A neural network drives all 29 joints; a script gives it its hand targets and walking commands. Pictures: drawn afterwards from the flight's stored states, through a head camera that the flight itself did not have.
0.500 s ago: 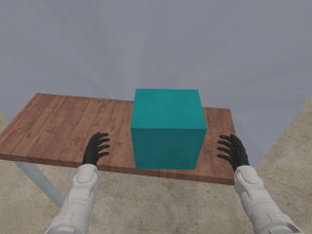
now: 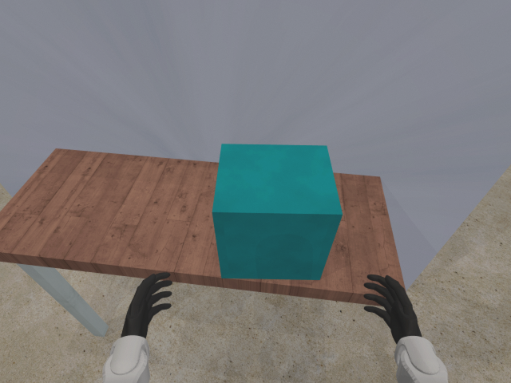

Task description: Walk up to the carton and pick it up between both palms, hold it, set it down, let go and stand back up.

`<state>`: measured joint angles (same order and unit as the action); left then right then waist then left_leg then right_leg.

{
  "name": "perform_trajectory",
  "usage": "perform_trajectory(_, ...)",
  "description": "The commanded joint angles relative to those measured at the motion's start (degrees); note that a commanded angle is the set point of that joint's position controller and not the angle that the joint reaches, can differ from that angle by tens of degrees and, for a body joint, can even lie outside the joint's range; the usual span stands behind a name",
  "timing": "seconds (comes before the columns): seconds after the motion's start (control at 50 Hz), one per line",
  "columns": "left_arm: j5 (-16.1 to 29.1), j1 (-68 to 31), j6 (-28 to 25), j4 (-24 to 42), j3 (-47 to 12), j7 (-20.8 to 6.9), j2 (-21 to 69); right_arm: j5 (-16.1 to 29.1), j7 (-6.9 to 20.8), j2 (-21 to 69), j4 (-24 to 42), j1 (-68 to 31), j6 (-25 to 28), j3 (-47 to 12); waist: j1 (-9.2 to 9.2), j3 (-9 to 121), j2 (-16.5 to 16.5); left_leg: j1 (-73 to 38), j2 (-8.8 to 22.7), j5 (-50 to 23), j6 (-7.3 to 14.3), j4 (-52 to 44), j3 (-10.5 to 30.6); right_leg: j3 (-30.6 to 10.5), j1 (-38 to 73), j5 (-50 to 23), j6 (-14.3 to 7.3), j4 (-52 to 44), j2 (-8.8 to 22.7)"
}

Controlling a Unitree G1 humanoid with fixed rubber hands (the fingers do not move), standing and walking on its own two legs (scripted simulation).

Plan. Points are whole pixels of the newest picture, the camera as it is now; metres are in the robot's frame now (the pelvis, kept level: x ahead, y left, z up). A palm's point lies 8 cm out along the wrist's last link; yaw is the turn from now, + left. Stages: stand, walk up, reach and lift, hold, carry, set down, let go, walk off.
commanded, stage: set down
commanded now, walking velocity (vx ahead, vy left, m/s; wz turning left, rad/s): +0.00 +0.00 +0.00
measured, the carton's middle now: (272, 214) +0.45 -0.02 -0.01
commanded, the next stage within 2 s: let go in 1.16 s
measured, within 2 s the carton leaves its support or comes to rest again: neither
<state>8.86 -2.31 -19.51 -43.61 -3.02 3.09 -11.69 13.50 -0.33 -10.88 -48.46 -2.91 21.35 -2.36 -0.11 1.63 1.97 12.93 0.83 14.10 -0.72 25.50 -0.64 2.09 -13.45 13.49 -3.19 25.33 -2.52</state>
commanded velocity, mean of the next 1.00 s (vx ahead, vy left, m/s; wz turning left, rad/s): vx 0.00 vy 0.00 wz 0.00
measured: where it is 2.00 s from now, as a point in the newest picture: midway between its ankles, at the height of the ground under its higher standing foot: outside the picture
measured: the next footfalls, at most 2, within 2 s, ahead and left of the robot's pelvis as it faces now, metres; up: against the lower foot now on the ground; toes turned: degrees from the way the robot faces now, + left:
none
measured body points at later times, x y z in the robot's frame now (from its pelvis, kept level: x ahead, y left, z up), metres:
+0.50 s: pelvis +0.01 +0.01 +0.00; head +0.01 +0.02 +0.45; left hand +0.20 +0.23 -0.07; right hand +0.20 -0.21 -0.06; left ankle -0.01 +0.13 -0.74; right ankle +0.00 -0.08 -0.74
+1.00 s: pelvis +0.00 +0.02 +0.01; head +0.00 +0.03 +0.45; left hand +0.18 +0.24 -0.08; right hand +0.17 -0.20 -0.08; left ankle -0.01 +0.13 -0.74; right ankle +0.00 -0.08 -0.74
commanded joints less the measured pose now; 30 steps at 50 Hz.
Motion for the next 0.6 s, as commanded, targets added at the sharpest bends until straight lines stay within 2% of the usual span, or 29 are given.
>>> perform_trajectory(0.0,0.37,-12.55,-2.15,12.34,0.99,1.45,-6.42,-2.02,0.55,-5.01,12.74,-12.08,1.8,2.48,0.11,11.57,-2.47,-1.17,-0.92,-6.86,-0.06,-2.72,0.54,-5.21,6.8,-8.79,1.48,-3.04,3.2)
perform_trajectory(0.06,0.62,-11.33,-0.73,14.66,1.52,1.32,-7.33,-2.85,0.01,-4.7,14.75,-10.58,1.4,2.91,0.15,13.66,-2.47,-0.54,-1.1,-8.49,0.01,-2.16,0.31,-5.58,9.23,-12.87,1.8,-2.04,3.55)
perform_trajectory(0.12,0.53,-8.6,-0.67,16.8,2.12,1.16,-7.58,-3.11,-0.34,-4.92,15.79,-8.17,2.5,3.38,0.17,15.77,-2.5,-0.93,-1.14,-13.36,-0.47,-1.15,0.36,-5.56,11.69,-19.81,2.24,-0.64,3.46)
perform_trajectory(0.18,-1.82,-3.23,2.93,12.43,2.93,-0.5,-6.13,-4.16,-0.65,-5.1,10.03,-4.6,1.48,2.42,-0.36,12.1,-1.98,-3.52,-1.19,-15.05,-0.89,-1.78,0.67,-5.09,12.53,-22.04,2.01,-1.98,3.37)
perform_trajectory(0.22,-2.35,-0.89,5.14,14.92,3.89,-1.44,-5.58,-3.87,-1.06,-5.33,11.17,-2.71,1.05,2.26,-0.09,10.61,-1.03,-5.09,-1.25,-16.49,-0.74,-2.57,0.83,-4.97,13.36,-23.61,2.18,-2.94,3.33)
perform_trajectory(0.26,-3.63,1.57,7.48,14.47,3.96,-2.03,-4.55,-4.59,-1.24,-5.55,9.74,-0.91,0.37,2.0,-0.26,7.57,-1.21,-6.59,-1.19,-17.01,-0.88,-3.53,0.72,-4.46,12.88,-22.91,1.97,-4.15,3.04)
perform_trajectory(0.4,-5.32,3.09,14.38,18.53,3.71,-1.53,-4.56,-7.52,-0.06,-5.43,13.57,1.88,-4.57,3.09,0.31,1.66,-0.81,-8.5,-0.68,-12.57,-0.57,-6.34,-0.5,-3.19,9.5,-11.47,1.08,-7.74,2.55)
perform_trajectory(0.44,-5.04,3.06,14.88,20.91,3.55,-0.83,-5.22,-7.89,0.39,-5.14,16.48,2.71,-5.44,3.63,0.64,1.85,-0.97,-7.91,-0.59,-11.79,-0.41,-6.47,-0.95,-3.31,9.19,-10.33,1.09,-7.72,2.74)
perform_trajectory(0.52,-5.31,3.39,16.04,23.21,3.15,0.23,-6.03,-8.96,1.11,-5.06,18.02,4.37,-6.87,4.6,0.55,3.06,-2.42,-7.22,-0.32,-11.53,-0.62,-6.16,-1.2,-3.47,9.25,-10.38,0.91,-7.06,3.01)
perform_trajectory(0.54,-0.55,-3.63,10.7,39.02,3.09,2.14,-8.1,-6.55,1.38,-5.02,32.78,-0.39,-3.29,7.54,1.11,10.95,-2.41,-5.76,-0.07,-12.38,-0.21,-5.7,-2.03,-4.37,11.48,-15.78,1.97,-4.74,3.24)
perform_trajectory(0.56,-0.55,1.12,8.97,31.33,0.04,2.84,-6.91,-6.7,1.73,-5.03,26.06,2.53,-2.83,6.17,-0.31,7.37,-3.3,-5.13,0.02,-11.03,-0.17,-6.28,-2.03,-4.65,10.17,-17.15,1.65,-4.16,3.04)
perform_trajectory(0.58,-1.19,1.3,8.08,28.96,1.3,2.77,-6.59,-6.74,1.95,-4.43,24.17,2.26,-2.97,5.89,0.78,8.23,-3.33,-5.59,0.07,-11.11,-0.41,-5.83,-2.0,-4.4,10.78,-16.55,1.39,-4.21,3.25)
